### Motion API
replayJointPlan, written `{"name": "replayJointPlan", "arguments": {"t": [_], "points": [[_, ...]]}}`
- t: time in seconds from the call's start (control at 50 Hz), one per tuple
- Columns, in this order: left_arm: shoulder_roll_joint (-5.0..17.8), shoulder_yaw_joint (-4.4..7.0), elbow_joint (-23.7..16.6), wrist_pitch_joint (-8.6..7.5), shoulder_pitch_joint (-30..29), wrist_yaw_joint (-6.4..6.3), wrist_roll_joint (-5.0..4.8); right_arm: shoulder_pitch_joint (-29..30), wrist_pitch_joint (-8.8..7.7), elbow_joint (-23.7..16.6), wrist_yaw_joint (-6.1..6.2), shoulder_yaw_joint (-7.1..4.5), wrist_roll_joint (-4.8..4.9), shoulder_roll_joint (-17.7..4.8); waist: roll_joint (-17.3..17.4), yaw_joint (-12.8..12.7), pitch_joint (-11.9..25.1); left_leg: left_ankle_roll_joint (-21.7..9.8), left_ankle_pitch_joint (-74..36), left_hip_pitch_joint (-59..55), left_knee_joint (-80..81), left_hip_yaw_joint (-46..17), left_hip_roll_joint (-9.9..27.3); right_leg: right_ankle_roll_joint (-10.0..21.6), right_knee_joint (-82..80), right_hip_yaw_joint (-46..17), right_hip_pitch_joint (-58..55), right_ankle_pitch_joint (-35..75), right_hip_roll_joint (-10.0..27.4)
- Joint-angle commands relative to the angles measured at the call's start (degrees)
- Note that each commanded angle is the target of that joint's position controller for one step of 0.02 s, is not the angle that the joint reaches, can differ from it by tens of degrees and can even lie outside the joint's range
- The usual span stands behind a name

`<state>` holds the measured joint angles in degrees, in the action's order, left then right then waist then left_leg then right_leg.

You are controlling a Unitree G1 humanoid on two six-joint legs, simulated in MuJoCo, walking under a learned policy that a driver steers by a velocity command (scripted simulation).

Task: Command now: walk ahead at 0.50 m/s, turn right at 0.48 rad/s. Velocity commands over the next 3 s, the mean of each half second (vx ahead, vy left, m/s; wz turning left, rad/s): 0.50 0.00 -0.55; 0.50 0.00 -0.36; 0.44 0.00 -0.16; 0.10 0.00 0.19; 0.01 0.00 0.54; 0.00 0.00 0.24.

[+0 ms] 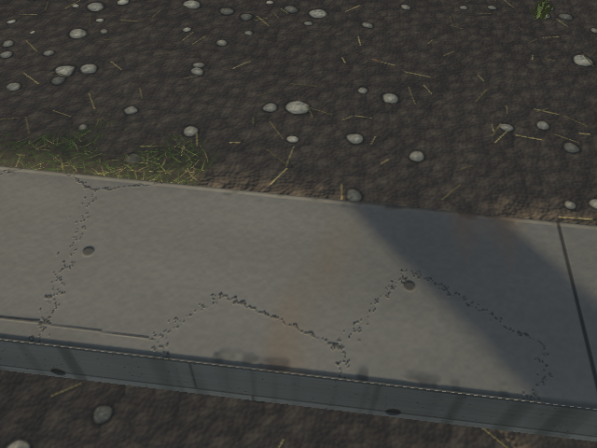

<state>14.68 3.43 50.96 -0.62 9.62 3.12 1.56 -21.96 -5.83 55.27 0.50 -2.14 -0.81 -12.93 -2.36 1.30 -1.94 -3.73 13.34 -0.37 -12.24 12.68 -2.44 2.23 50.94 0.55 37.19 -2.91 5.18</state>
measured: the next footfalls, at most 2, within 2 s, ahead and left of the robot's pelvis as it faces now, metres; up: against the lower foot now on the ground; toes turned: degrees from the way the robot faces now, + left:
right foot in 0.20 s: +0.25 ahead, -0.10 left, +0.00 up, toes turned -12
left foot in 0.92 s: +0.79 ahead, +0.01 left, +0.16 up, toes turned -30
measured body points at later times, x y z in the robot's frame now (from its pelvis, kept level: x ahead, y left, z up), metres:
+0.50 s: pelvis +0.25 -0.06 +0.00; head +0.28 -0.08 +0.45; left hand +0.36 +0.21 -0.13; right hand +0.34 -0.34 -0.12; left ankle +0.39 +0.09 -0.68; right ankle +0.21 -0.09 -0.75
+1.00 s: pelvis +0.60 -0.02 +0.00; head +0.67 +0.00 +0.45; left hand +0.71 +0.24 -0.15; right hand +0.75 -0.32 -0.04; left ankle +0.76 +0.03 -0.59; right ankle +0.29 -0.11 -0.55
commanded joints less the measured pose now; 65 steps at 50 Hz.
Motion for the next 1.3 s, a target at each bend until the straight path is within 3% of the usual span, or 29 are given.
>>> {"name": "replayJointPlan", "arguments": {"t": [0.02,0.12,0.18,0.2,0.22,0.24,0.3,0.34,0.4,0.54,0.62,0.7,0.74,0.78,0.8,0.84,0.86,0.88,0.9,0.92,0.94,0.96,0.98,1.02,1.06,1.12,1.14,1.2,1.3], "points": [[0.12,-0.84,-4.99,-0.82,-7.13,0.68,0.14,0.54,-0.86,-2.18,0.46,-1.09,0.03,-6.75,5.94,0.15,-3.66,-3.54,-23.58,3.23,5.00,-2.75,15.31,0.41,-8.62,3.40,-1.32,4.48,-0.69],[1.53,-0.75,-6.39,-0.78,-8.51,0.43,0.58,-1.72,0.20,-0.19,1.39,-1.55,-0.40,-8.67,7.35,-0.57,-1.96,-2.49,-46.65,-5.54,-4.20,1.07,17.44,4.94,-15.40,8.00,-6.37,-3.97,-4.91],[3.92,0.72,-2.89,-1.70,4.14,-0.76,0.96,-0.05,1.80,-0.93,1.44,-2.15,-0.52,-11.00,7.33,-6.01,5.92,-1.96,-57.37,-4.58,-27.77,2.17,17.34,9.48,-20.41,9.14,-21.38,-9.64,-10.96],[7.71,2.33,-0.58,-2.09,12.89,-1.55,1.88,0.87,1.82,-2.12,1.23,-2.01,-0.42,-10.61,3.97,-10.27,10.83,-0.14,-42.02,5.91,-43.16,2.22,16.17,12.36,-23.91,1.57,-35.07,-9.14,-6.42],[15.66,4.55,-1.20,-1.57,13.24,-2.46,1.86,-2.02,1.16,-6.06,-0.03,-0.65,0.42,-3.97,-11.77,-6.44,15.38,3.49,8.79,32.64,-65.80,1.91,5.16,21.98,-24.98,-27.26,-53.99,-4.08,11.61],[15.77,4.64,-1.48,-0.77,14.14,-2.48,-0.21,4.62,0.46,-7.34,-0.26,-1.51,-0.43,-8.37,-3.59,-8.19,17.55,3.49,16.12,40.12,-72.11,-12.13,1.41,23.51,-32.64,-40.55,-54.36,-4.27,13.91],[8.61,2.92,-2.10,-0.98,5.04,-3.12,-1.30,7.72,-0.30,-7.89,-0.37,-1.14,-0.45,-7.36,4.48,-2.27,1.69,3.30,4.99,37.90,-58.54,-14.60,8.67,16.84,-36.90,-22.26,-35.64,7.00,7.93],[6.96,2.14,-2.56,-2.02,3.15,-3.15,-1.60,5.91,1.87,-7.69,-0.11,-0.91,-2.06,-6.56,3.51,0.04,2.75,5.02,5.15,31.92,-55.18,-14.52,8.74,15.62,-37.17,-17.16,-30.61,16.65,4.67],[9.05,2.51,-2.28,-2.98,4.82,-2.93,-1.41,7.62,3.27,-9.26,-0.69,-0.32,-2.30,-4.60,2.38,0.78,3.59,6.86,3.05,30.58,-48.55,-12.57,7.91,14.55,-36.34,-13.09,-27.10,23.74,1.45],[8.48,2.58,-2.94,-1.89,10.30,-3.65,-0.06,19.71,3.22,-14.07,-0.19,0.57,-1.32,-4.64,-2.54,-4.28,3.65,7.20,-2.75,35.40,-39.16,-11.82,6.01,12.79,-34.03,-18.73,-31.91,15.27,1.50],[10.33,2.97,-2.75,-2.08,16.94,-5.29,0.69,25.60,2.17,-18.81,0.06,0.67,-1.73,-5.39,-2.15,-6.11,2.13,4.88,9.83,55.98,-51.72,-14.35,7.14,16.42,-30.19,-29.07,-49.70,19.60,7.69],[10.75,3.28,-1.27,-2.72,22.97,-6.56,1.77,32.30,1.80,-24.80,0.34,1.64,-1.65,-3.89,-2.07,-7.97,-0.45,3.02,24.94,75.55,-67.52,-17.18,8.06,14.79,-26.05,-29.80,-60.06,31.70,10.48],[12.07,3.73,0.56,-3.00,27.55,-6.99,3.01,39.40,2.09,-29.49,1.42,2.02,-1.51,-2.96,-5.52,-11.46,-4.06,2.02,38.99,97.42,-90.74,-20.68,7.16,16.43,-25.91,-33.54,-68.05,34.98,15.60],[11.78,4.00,5.12,-4.90,43.26,-7.75,5.56,57.48,1.72,-38.26,2.89,2.93,-2.69,-0.84,-8.59,-22.25,-8.19,0.42,65.67,130.52,-117.91,-25.16,4.90,17.69,-23.82,-34.86,-85.00,43.90,20.52],[10.51,3.48,6.30,-5.53,42.69,-7.96,5.67,62.11,1.66,-42.63,3.18,4.17,-2.42,1.77,-7.81,-20.66,-8.43,-1.90,72.33,132.75,-120.03,-28.60,6.03,14.31,-26.29,-31.25,-82.42,43.88,21.21],[8.16,2.27,5.64,-5.41,31.94,-7.31,1.08,60.44,0.71,-45.80,2.30,6.10,-2.49,3.47,-0.11,-11.93,-8.50,-4.97,63.55,107.82,-95.71,-23.34,8.76,4.13,-40.20,-18.98,-56.78,29.92,13.83],[7.63,1.68,1.48,-4.35,18.52,-7.22,-2.18,47.67,1.95,-43.41,-0.39,7.98,-2.18,7.14,11.82,-1.90,1.09,-5.81,37.95,60.03,-70.23,-15.25,6.27,3.48,-50.40,-12.27,-27.13,31.32,7.96],[13.37,2.88,-3.04,-4.46,11.76,-5.67,-6.13,21.26,3.45,-33.86,-2.55,4.39,-2.65,0.64,17.07,7.61,22.38,-3.88,3.09,0.80,-69.90,-8.40,-2.60,6.46,-44.55,-10.83,-2.54,48.66,2.64],[25.27,5.64,-5.40,-6.46,6.08,-3.09,-6.79,-3.70,5.84,-27.13,-1.38,-0.31,-0.55,-6.25,6.19,21.13,32.52,-1.28,-0.09,-21.91,-65.12,-12.87,-2.83,4.12,-28.56,-12.42,0.14,61.73,1.93],[27.07,7.16,-3.08,-7.73,4.22,-1.97,-7.18,-17.21,7.86,-21.83,0.05,-4.08,-0.98,-13.49,7.52,27.78,36.68,-2.94,4.73,-20.60,-54.67,-18.95,0.16,0.26,-6.81,-17.26,-8.54,48.98,0.41],[13.59,4.63,-0.69,-8.41,5.39,-0.37,-5.42,-14.17,7.97,-18.15,0.62,-4.14,-2.40,-19.78,28.91,21.29,32.17,-8.25,-3.21,-7.58,-36.98,-44.28,12.15,-2.80,28.66,-17.56,-10.44,-18.54,-18.11],[6.46,3.16,-3.08,-7.48,16.40,0.18,-1.33,-7.62,8.53,-16.48,1.00,-4.00,-0.36,-19.84,39.26,10.20,29.14,-6.55,-24.44,3.10,-19.13,-64.21,15.28,-0.10,46.41,-24.41,-5.45,-19.14,-23.41],[3.72,2.45,-2.74,-6.64,24.19,-0.44,-0.54,4.03,7.15,-17.57,-0.07,-2.98,0.75,-15.68,30.93,-0.93,22.88,-6.60,-16.21,7.19,-19.38,-65.09,17.77,0.00,50.61,-21.84,-2.25,-16.19,-19.09],[1.26,0.83,-2.98,-4.56,22.53,-0.66,2.00,15.85,5.11,-15.18,-0.45,-1.12,0.51,-5.55,16.96,-8.26,11.45,-4.85,10.28,21.23,-17.28,-56.12,12.96,0.07,44.98,-9.39,1.64,-12.64,-11.67],[-1.06,-0.18,-4.59,-2.15,15.94,-1.64,2.84,15.69,3.86,-10.99,-0.69,-1.17,-0.29,-1.80,14.24,-7.49,6.12,-5.12,20.89,31.09,-17.28,-45.67,9.06,1.44,47.67,-8.13,2.29,-10.76,-9.25],[-4.91,-2.42,-11.94,-1.51,5.28,-3.97,2.42,9.37,1.60,-4.40,-1.50,-1.48,-0.46,-0.85,9.20,-7.99,2.67,-5.81,11.18,31.56,-14.37,-39.60,10.60,4.19,51.60,-7.93,13.53,-13.38,-6.70],[-1.77,-2.09,-12.58,-1.48,2.96,-4.08,1.69,9.05,1.77,-4.62,-1.71,-1.69,-0.52,-2.23,4.27,-7.56,0.98,-5.24,13.53,31.88,-9.42,-34.58,8.60,3.54,41.34,-6.11,12.48,-12.61,-5.49],[1.99,-1.28,-13.88,-2.44,-2.81,-2.81,0.65,6.31,0.85,-5.89,-0.60,-1.48,0.75,-1.96,2.09,-4.21,2.51,-5.72,-8.79,25.15,-1.77,-27.75,7.75,0.85,21.63,-1.67,6.36,-0.20,-3.86],[-1.38,-2.14,-15.21,-1.98,-9.59,-0.77,-0.33,-6.73,0.01,-5.57,0.08,-2.28,0.99,-4.17,2.47,1.66,3.70,-2.45,-25.27,2.85,2.18,-21.90,8.74,0.22,0.91,2.43,8.44,5.93,-4.59]]}}
Over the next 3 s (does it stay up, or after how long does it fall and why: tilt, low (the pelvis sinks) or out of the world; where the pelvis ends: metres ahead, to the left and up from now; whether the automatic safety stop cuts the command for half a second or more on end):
stays up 0.98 -0.09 0.16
